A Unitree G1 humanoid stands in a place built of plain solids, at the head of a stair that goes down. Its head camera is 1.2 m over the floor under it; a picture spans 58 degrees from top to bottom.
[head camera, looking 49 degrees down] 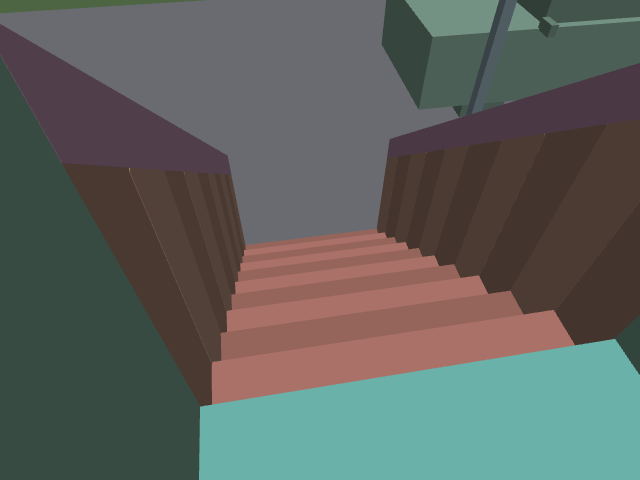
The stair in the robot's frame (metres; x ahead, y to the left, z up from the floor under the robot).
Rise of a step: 0.19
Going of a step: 0.22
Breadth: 1.25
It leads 9 degrees to the left of straight ahead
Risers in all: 11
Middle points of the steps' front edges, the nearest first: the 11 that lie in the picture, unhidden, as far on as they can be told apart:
0.54 -0.29 0.00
0.76 -0.25 -0.18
0.97 -0.21 -0.37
1.19 -0.18 -0.56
1.41 -0.14 -0.74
1.62 -0.11 -0.93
1.84 -0.07 -1.11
2.05 -0.03 -1.30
2.27 0.00 -1.49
2.49 0.04 -1.67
2.70 0.07 -1.86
